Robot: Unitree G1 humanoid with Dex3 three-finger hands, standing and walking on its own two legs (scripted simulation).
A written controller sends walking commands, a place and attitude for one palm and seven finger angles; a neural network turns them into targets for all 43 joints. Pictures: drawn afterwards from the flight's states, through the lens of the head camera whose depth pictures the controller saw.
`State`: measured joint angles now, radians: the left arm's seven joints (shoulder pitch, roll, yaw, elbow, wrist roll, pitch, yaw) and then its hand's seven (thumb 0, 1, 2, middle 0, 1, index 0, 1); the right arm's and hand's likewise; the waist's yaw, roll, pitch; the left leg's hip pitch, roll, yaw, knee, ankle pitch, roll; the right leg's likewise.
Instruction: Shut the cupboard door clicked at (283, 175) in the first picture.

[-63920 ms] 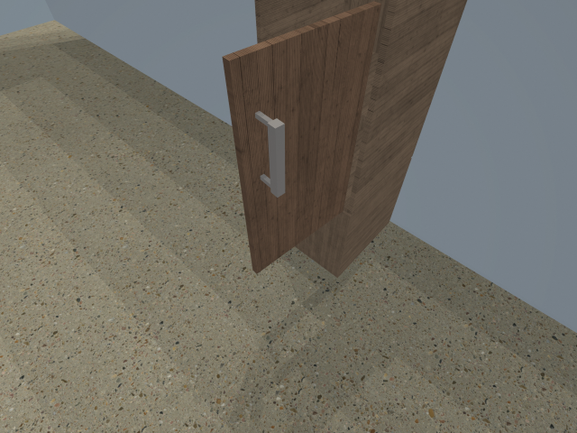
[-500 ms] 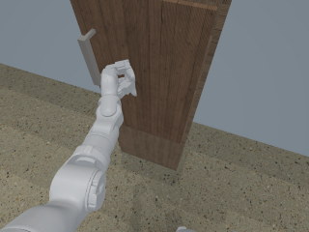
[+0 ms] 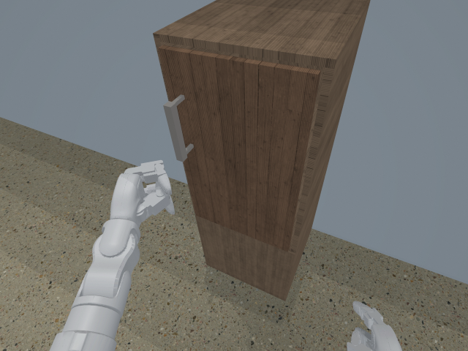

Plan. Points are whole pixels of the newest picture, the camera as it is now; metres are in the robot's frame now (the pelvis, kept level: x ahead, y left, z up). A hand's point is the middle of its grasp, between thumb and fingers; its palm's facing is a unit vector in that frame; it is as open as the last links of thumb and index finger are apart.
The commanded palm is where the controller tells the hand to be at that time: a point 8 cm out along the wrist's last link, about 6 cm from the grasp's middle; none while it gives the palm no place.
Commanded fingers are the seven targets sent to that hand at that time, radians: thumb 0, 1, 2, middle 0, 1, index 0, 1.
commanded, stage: draw the hand back to the body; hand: left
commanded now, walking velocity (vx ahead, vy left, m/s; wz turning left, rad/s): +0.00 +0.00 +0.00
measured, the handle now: (181, 129) +0.61 +0.16 +0.07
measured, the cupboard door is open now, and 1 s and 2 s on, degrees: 0 0 0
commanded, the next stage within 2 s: step back with the hand held close in 1.00 s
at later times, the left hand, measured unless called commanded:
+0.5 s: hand (53, 247) +0.22 +0.25 +0.15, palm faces +0.37 -0.86 -0.34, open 5.2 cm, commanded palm +0.17 +0.30 +0.18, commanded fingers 0.00 0.90 0.90 -0.34 -0.45 -0.34 -0.45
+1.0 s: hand (11, 259) +0.20 +0.29 +0.16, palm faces +0.47 -0.79 -0.39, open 7.4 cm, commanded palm +0.15 +0.33 +0.18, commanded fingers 0.00 0.90 0.90 -0.20 -0.30 -0.20 -0.30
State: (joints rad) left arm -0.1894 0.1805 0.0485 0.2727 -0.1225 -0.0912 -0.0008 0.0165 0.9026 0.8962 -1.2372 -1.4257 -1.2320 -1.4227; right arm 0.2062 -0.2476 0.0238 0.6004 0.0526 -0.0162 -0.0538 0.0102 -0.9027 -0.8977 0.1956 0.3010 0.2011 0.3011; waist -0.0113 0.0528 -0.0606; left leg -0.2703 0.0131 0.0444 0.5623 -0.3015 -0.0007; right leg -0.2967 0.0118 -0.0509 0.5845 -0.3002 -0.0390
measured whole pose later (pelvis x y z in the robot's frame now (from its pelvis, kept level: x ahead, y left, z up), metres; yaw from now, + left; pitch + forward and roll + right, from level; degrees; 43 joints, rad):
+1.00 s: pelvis +0.01 +0.03 +0.01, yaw +1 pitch -4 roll +0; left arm 0.46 0.33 0.32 -0.36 -0.05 -0.08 0.12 0.02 0.89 0.90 -0.22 -0.31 -0.21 -0.30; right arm 0.20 -0.22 0.03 0.64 0.01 -0.11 -0.08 0.01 -0.90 -0.90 0.20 0.30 0.20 0.30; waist 0.06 0.06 -0.01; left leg -0.09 -0.01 0.04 0.42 -0.25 0.03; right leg -0.09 -0.01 -0.05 0.40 -0.23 0.00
